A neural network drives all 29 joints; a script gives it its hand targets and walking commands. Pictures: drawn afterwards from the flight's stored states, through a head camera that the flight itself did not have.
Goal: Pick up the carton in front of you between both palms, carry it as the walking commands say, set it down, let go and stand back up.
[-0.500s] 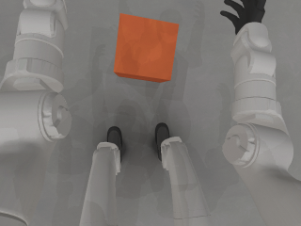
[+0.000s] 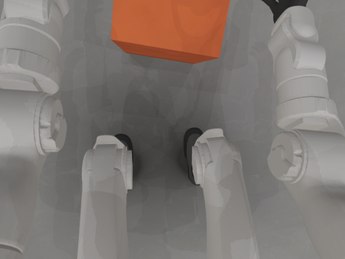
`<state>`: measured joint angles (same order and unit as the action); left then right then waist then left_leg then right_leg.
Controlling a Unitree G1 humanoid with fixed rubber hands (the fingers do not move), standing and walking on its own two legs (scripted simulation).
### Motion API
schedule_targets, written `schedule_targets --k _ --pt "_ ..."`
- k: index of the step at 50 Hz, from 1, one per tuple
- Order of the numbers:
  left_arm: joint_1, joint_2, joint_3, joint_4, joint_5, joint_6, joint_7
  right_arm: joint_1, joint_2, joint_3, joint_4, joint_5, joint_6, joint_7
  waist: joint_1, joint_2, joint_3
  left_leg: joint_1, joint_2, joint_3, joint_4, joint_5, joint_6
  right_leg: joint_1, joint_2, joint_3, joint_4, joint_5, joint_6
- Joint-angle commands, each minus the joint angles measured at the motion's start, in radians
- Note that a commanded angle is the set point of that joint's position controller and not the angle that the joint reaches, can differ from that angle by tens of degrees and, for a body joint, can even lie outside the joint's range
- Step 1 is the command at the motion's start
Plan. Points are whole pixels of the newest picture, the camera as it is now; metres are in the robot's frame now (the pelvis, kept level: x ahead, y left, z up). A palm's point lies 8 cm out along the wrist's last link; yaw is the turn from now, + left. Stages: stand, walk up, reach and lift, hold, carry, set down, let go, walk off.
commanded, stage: reach and lift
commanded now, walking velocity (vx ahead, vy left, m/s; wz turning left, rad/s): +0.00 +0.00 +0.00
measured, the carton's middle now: (168, 10) +0.57 -0.03 -0.33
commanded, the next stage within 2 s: none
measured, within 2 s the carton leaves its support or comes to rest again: leaves its support in 1.22 s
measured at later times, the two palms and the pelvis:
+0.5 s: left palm out of the picture +0.59 +0.15 -0.25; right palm (253, 11) +0.55 -0.20 -0.25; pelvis -0.01 +0.00 -0.08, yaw +0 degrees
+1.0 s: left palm out of the picture +0.58 +0.12 -0.25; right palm (244, 13) +0.54 -0.18 -0.25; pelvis -0.01 +0.00 -0.08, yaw +0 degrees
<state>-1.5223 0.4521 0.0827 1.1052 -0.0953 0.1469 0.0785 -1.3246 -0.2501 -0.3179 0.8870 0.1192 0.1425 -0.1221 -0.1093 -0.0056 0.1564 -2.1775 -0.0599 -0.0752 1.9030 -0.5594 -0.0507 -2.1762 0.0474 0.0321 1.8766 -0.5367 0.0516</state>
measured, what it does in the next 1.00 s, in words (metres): lowers itself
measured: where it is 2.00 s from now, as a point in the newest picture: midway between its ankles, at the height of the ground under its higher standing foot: (159, 169)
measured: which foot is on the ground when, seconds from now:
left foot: down 0.00-1.00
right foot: down 0.00-1.00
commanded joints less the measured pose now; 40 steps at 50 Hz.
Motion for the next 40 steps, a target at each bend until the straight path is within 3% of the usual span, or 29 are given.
schedule_targets --k 1,4,6,7,8,10,11,12,13,15,16,17,18,19,22,23,24,25,27,28,29,30,32,34,35,37,38,39,40 --pt "-0.465 0.109 -0.081 -0.132 -0.09 0.004 0.002 -0.38 -0.207 0.036 -0.123 0.052 -0.008 -0.019 -0.067 0.162 -1.374 0.867 0.002 0.096 -0.028 0.38 0.023 0.576 -0.009 -0.172 -0.048 0.384 0.03" --pt "-0.497 0.116 -0.098 -0.074 -0.093 0.017 0.004 -0.423 -0.207 0.07 -0.049 0.094 0.003 -0.023 -0.024 0.182 -1.27 0.779 0.019 0.116 0.009 0.298 0.015 0.554 -0.015 -0.15 -0.003 0.307 0.024" --pt "-0.494 0.109 -0.091 0.043 -0.079 0.006 -0.005 -0.431 -0.211 0.044 0.095 0.073 0.002 -0.013 -0.042 0.177 -1.076 0.647 0.032 0.102 0.028 0.184 0.015 0.456 -0.02 -0.147 0.016 0.216 0.02" --pt "-0.49 0.139 -0.072 0.076 -0.061 0.002 -0.007 -0.443 -0.192 0.052 0.094 0.042 -0.001 -0.019 -0.031 0.117 -1.057 0.613 0.025 0.082 0.053 0.203 0.025 0.48 -0.021 -0.131 0.039 0.227 0.022" --pt "-0.487 0.139 -0.08 0.058 -0.061 -0.007 -0.01 -0.46 -0.213 0.032 0.08 0.03 -0.018 -0.016 -0.051 0.131 -1.061 0.57 0.025 0.081 0.047 0.185 0.023 0.492 -0.028 -0.144 0.056 0.247 0.033" --pt "-0.482 0.128 -0.068 0.096 -0.093 -0.021 -0.02 -0.451 -0.162 0.074 0.135 0.042 -0.033 -0.01 -0.028 0.051 -1.002 0.458 0.021 0.098 0.095 0.218 0.03 0.566 -0.026 -0.1 0.07 0.309 0.018" --pt "-0.488 0.191 -0.045 0.069 -0.057 -0.036 -0.022 -0.482 -0.194 0.051 0.128 0.044 -0.042 -0.011 0.001 0.1 -0.969 0.422 0.029 0.104 0.109 0.192 0.03 0.555 -0.029 -0.09 0.081 0.3 0.017" --pt "-0.498 0.161 -0.069 0.125 -0.061 -0.039 -0.019 -0.525 -0.203 0.046 0.134 0.031 -0.051 -0.015 -0.027 0.079 -0.996 0.483 0.04 0.081 0.101 0.212 0.027 0.532 -0.026 -0.118 0.107 0.31 0.027" --pt "-0.518 0.174 -0.062 0.067 -0.052 -0.049 -0.016 -0.518 -0.198 0.051 0.126 0.047 -0.06 -0.013 0.0 0.104 -1.01 0.479 0.039 0.09 0.13 0.246 0.021 0.537 -0.017 -0.108 0.127 0.342 0.02" --pt "-0.544 0.129 -0.101 -0.015 -0.086 -0.063 -0.011 -0.515 -0.224 0.045 0.139 0.033 -0.078 -0.012 -0.034 0.105 -1.031 0.475 0.033 0.083 0.151 0.304 0.014 0.586 -0.019 -0.102 0.161 0.424 0.006" --pt "-0.527 0.162 -0.111 0.044 -0.066 -0.063 -0.01 -0.525 -0.215 0.065 0.135 0.06 -0.082 -0.012 -0.029 0.13 -1.069 0.552 0.045 0.072 0.15 0.314 0.021 0.575 -0.01 -0.114 0.187 0.443 0.021" --pt "-0.56 0.172 -0.121 -0.002 -0.11 -0.064 -0.007 -0.523 -0.248 0.048 0.134 0.058 -0.084 -0.017 -0.041 0.177 -1.101 0.613 0.039 0.077 0.175 0.353 0.006 0.587 -0.018 -0.108 0.171 0.447 0.011" --pt "-0.558 0.163 -0.126 -0.017 -0.12 -0.066 -0.008 -0.529 -0.231 0.087 0.113 0.083 -0.087 -0.014 -0.022 0.151 -1.108 0.639 0.03 0.083 0.172 0.368 0.013 0.584 -0.019 -0.116 0.172 0.431 0.02" --pt "-0.53 0.115 -0.154 0.029 -0.154 -0.063 -0.009 -0.527 -0.214 0.122 0.133 0.107 -0.094 -0.014 -0.04 0.137 -1.093 0.601 0.03 0.083 0.164 0.357 0.011 0.596 -0.007 -0.13 0.179 0.434 0.01" --pt "-0.483 0.134 -0.125 -0.003 -0.124 -0.07 -0.002 -0.484 -0.232 0.127 0.179 0.108 -0.093 -0.005 -0.016 0.141 -1.092 0.576 0.028 0.086 0.183 0.38 0.003 0.637 -0.009 -0.096 0.196 0.488 -0.001" --pt "-0.457 0.098 -0.135 0.058 -0.134 -0.067 -0.001 -0.48 -0.205 0.143 0.176 0.118 -0.094 -0.007 -0.012 0.129 -1.097 0.577 0.025 0.09 0.186 0.375 0.007 0.639 -0.007 -0.104 0.188 0.47 0.004" --pt "-0.408 0.056 -0.145 0.049 -0.159 -0.064 -0.013 -0.472 -0.221 0.124 0.129 0.077 -0.095 -0.007 -0.037 0.112 -1.059 0.553 0.017 0.077 0.173 0.376 0.013 0.607 -0.011 -0.106 0.183 0.46 0.006" --pt "-0.455 0.071 -0.157 0.033 -0.145 -0.068 -0.011 -0.484 -0.187 0.135 0.186 0.099 -0.09 -0.004 -0.008 0.108 -1.037 0.558 0.021 0.076 0.164 0.374 0.01 0.59 -0.012 -0.106 0.187 0.453 0.005" --pt "-0.419 0.084 -0.083 0.065 -0.117 -0.068 -0.008 -0.465 -0.193 0.111 0.167 0.077 -0.09 -0.003 -0.003 0.08 -0.99 0.531 0.017 0.086 0.178 0.323 0.016 0.545 -0.01 -0.111 0.157 0.373 0.009" --pt "-0.448 0.086 -0.115 0.029 -0.109 -0.07 -0.009 -0.473 -0.192 0.104 0.165 0.068 -0.095 -0.003 -0.04 0.099 -1.001 0.505 0.019 0.085 0.171 0.319 0.013 0.566 -0.011 -0.103 0.168 0.401 0.004" --pt "-0.45 0.081 -0.101 0.033 -0.111 -0.067 -0.006 -0.482 -0.188 0.116 0.185 0.07 -0.089 -0.005 0.0 0.092 -1.0 0.493 0.019 0.084 0.171 0.317 0.011 0.564 -0.012 -0.093 0.175 0.409 0.004" --pt "-0.455 0.099 -0.09 0.033 -0.096 -0.07 -0.001 -0.481 -0.193 0.08 0.159 0.049 -0.094 -0.009 -0.031 0.104 -1.005 0.5 0.016 0.088 0.159 0.298 0.007 0.571 -0.009 -0.113 0.172 0.406 0.005" --pt "-0.451 0.101 -0.095 0.023 -0.096 -0.071 0.006 -0.479 -0.194 0.096 0.179 0.06 -0.092 -0.011 -0.002 0.114 -0.998 0.528 0.02 0.09 0.172 0.304 0.008 0.565 -0.012 -0.097 0.163 0.382 0.003" --pt "-0.476 0.1 -0.106 0.059 -0.114 -0.066 0.0 -0.47 -0.191 0.111 0.187 0.066 -0.091 -0.012 -0.031 0.109 -0.985 0.548 0.02 0.084 0.165 0.301 0.012 0.525 -0.008 -0.11 0.147 0.358 0.006" --pt "-0.459 0.052 -0.111 0.067 -0.119 -0.064 -0.005 -0.48 -0.157 0.123 0.185 0.074 -0.088 -0.006 -0.001 0.13 -0.965 0.554 0.02 0.075 0.162 0.314 0.012 0.487 -0.01 -0.11 0.155 0.344 0.001" --pt "-0.473 0.022 -0.119 0.044 -0.107 -0.071 -0.005 -0.534 -0.119 0.153 0.164 0.097 -0.092 0.002 0.015 0.126 -0.973 0.548 0.016 0.091 0.162 0.299 0.014 0.521 -0.004 -0.11 0.158 0.339 0.001" --pt "-0.47 -0.004 -0.119 0.104 -0.113 -0.066 -0.01 -0.562 -0.128 0.147 0.155 0.072 -0.091 -0.001 0.001 0.12 -0.955 0.547 0.012 0.072 0.151 0.316 0.017 0.498 -0.003 -0.111 0.154 0.346 0.003" --pt "-0.468 0.028 -0.104 0.059 -0.112 -0.072 -0.005 -0.525 -0.148 0.108 0.186 0.049 -0.094 -0.004 -0.02 0.09 -0.967 0.517 0.007 0.084 0.145 0.29 0.009 0.576 0.001 -0.117 0.161 0.36 0.01" --pt "-0.492 -0.033 -0.137 0.053 -0.103 -0.067 -0.009 -0.535 -0.06 0.149 0.154 0.073 -0.087 0.004 -0.001 0.109 -0.964 0.517 0.009 0.088 0.149 0.287 0.016 0.554 0.009 -0.111 0.157 0.368 0.002"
